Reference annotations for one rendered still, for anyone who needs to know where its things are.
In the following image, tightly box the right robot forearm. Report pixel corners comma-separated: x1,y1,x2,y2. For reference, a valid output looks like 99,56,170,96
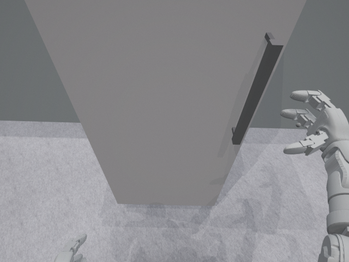
321,140,349,237

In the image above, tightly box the handle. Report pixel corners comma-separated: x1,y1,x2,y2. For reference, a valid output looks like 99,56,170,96
232,32,284,145

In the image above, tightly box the right robot upper arm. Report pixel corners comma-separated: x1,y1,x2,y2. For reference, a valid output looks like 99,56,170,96
318,234,349,262

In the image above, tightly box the robot right hand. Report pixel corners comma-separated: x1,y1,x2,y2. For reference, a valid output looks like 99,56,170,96
280,90,349,156

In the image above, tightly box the robot left hand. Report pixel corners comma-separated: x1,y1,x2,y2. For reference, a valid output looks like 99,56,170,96
54,234,87,262

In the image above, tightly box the fridge door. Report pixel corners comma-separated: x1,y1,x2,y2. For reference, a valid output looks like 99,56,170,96
25,0,306,206

